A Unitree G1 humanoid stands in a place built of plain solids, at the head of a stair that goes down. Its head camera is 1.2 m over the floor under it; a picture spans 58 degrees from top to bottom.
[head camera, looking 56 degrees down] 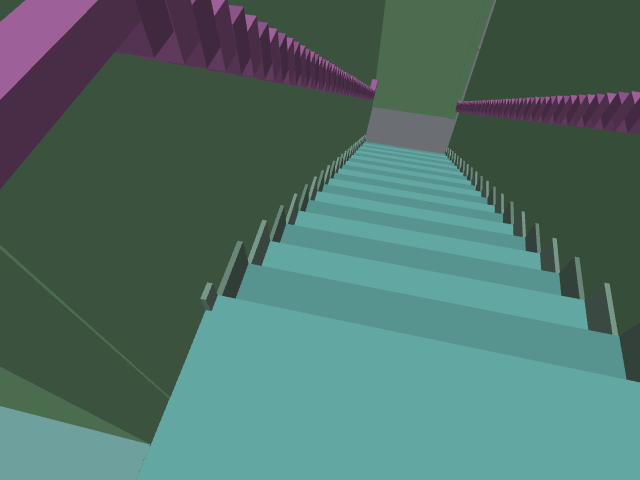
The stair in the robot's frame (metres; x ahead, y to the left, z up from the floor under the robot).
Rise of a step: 0.18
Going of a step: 0.23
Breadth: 1.34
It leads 13 degrees to the right of straight ahead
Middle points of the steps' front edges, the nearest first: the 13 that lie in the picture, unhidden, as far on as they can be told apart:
0.47 -0.32 0.00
0.68 -0.37 -0.17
0.90 -0.42 -0.35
1.12 -0.46 -0.53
1.34 -0.51 -0.70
1.56 -0.56 -0.88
1.78 -0.61 -1.05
2.00 -0.66 -1.23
2.22 -0.71 -1.41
2.44 -0.76 -1.58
2.66 -0.81 -1.76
2.88 -0.86 -1.93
3.10 -0.91 -2.11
